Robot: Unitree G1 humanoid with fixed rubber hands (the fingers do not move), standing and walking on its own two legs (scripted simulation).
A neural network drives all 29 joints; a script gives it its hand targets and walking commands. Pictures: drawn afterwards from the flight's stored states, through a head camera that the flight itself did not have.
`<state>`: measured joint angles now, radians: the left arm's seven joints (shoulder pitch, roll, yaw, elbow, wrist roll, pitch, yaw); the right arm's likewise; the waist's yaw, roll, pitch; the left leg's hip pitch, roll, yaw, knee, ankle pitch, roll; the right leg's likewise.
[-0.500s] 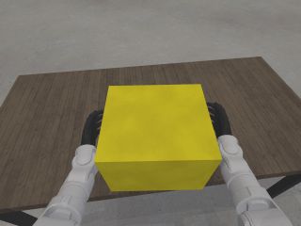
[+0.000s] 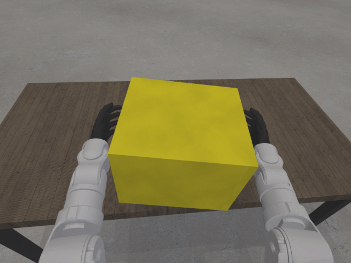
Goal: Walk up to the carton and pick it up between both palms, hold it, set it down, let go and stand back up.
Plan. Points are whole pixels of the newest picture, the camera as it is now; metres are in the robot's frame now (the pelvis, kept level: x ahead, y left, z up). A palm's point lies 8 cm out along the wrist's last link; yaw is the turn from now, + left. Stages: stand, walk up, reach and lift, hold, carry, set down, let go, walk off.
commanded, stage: reach and lift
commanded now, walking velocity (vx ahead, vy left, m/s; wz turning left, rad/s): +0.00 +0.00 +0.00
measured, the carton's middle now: (179, 144) +0.40 -0.02 +0.05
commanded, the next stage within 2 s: hold in 1.54 s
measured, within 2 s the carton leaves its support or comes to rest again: neither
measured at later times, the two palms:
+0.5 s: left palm (88, 133) +0.36 +0.18 +0.14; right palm (258, 130) +0.36 -0.19 +0.14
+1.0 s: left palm (86, 126) +0.36 +0.18 +0.16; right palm (263, 128) +0.36 -0.20 +0.15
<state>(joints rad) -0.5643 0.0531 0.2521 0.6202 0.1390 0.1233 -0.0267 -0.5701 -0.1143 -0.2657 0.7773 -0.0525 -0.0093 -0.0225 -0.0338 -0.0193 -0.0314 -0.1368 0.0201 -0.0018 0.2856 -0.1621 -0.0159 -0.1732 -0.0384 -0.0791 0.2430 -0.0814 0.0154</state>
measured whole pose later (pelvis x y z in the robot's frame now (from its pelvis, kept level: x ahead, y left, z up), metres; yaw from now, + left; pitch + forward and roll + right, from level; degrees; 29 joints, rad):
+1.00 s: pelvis +0.00 +0.00 +0.00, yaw +0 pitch -5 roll -1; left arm -0.46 0.03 0.28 0.08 0.22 0.54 -0.10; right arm -0.53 -0.14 -0.11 0.47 0.12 0.25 -0.08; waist -0.07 -0.04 0.01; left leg -0.02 0.03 -0.01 0.30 -0.19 -0.02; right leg -0.05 -0.03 -0.09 0.24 -0.10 0.02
